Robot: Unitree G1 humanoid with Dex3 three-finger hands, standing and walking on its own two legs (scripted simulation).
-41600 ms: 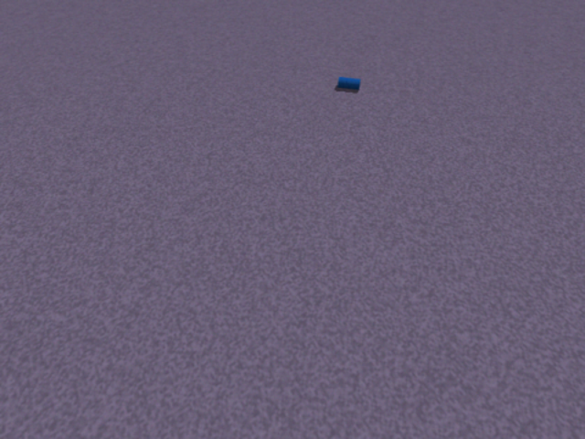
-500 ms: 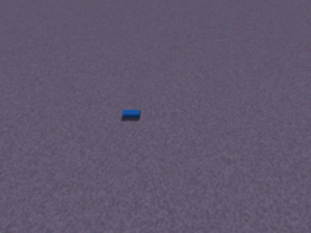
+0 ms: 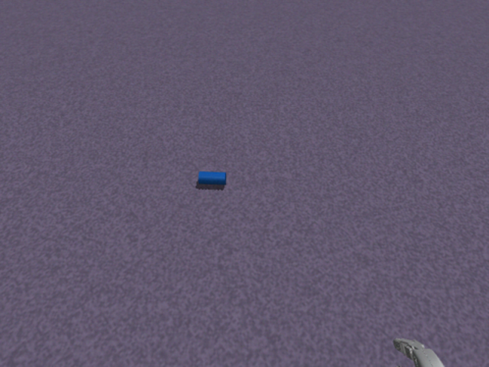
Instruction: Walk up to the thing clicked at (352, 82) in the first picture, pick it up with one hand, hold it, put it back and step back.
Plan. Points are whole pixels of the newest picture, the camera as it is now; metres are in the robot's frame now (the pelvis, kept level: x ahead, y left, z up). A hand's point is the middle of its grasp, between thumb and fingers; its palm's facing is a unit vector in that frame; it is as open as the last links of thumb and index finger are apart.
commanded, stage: step back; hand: left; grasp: from above
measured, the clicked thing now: (212, 178) +1.05 +0.17 -0.74
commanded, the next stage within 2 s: stand in 0.06 s
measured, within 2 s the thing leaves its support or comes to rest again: neither
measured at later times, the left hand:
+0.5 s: hand out of the picture +0.08 +0.25 -0.14, palm faces -0.03 -0.94 -0.33, open 7.4 cm
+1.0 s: hand out of the picture +0.05 +0.25 -0.15, palm faces -0.05 -0.94 -0.34, open 7.4 cm
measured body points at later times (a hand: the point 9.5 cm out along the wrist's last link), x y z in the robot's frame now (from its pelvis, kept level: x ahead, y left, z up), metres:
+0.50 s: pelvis -0.01 +0.00 +0.01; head -0.01 +0.00 +0.46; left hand +0.08 +0.30 -0.12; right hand +0.07 -0.31 -0.12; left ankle +0.03 +0.12 -0.74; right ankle -0.02 -0.13 -0.74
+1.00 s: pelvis -0.01 +0.00 +0.01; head +0.00 +0.00 +0.46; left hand +0.06 +0.30 -0.12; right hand +0.05 -0.30 -0.12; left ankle +0.03 +0.12 -0.74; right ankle -0.02 -0.13 -0.74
